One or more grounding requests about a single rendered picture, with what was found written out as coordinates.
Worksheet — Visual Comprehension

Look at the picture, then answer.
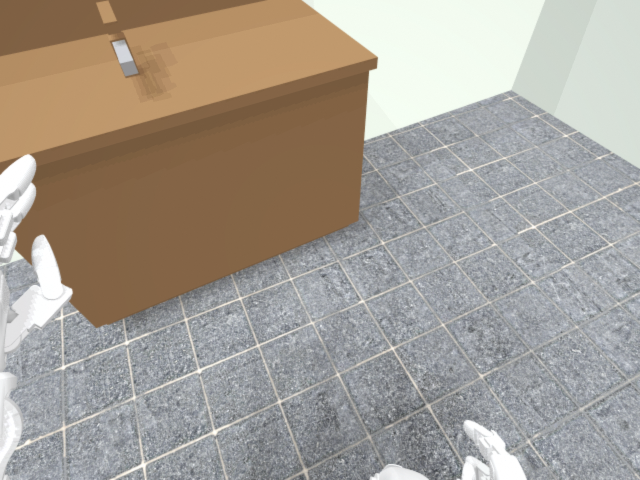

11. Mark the tap lever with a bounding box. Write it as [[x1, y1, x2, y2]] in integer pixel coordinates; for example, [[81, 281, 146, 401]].
[[112, 40, 138, 76]]

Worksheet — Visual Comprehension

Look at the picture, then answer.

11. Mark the right robot shin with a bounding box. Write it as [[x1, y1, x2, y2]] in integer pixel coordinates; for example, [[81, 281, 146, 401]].
[[381, 464, 402, 472]]

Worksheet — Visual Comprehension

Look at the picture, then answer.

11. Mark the left robot hand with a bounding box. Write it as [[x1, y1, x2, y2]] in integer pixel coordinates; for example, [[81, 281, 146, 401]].
[[0, 155, 73, 372]]

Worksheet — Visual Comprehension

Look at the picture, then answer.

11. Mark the right robot hand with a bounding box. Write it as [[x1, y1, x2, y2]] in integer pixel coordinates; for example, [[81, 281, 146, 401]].
[[457, 420, 527, 480]]

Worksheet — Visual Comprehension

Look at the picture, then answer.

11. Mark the left robot forearm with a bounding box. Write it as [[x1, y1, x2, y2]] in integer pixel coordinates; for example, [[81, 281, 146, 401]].
[[0, 372, 24, 480]]

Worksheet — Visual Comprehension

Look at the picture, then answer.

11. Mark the counter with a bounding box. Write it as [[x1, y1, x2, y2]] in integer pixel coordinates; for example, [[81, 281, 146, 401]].
[[0, 0, 378, 328]]

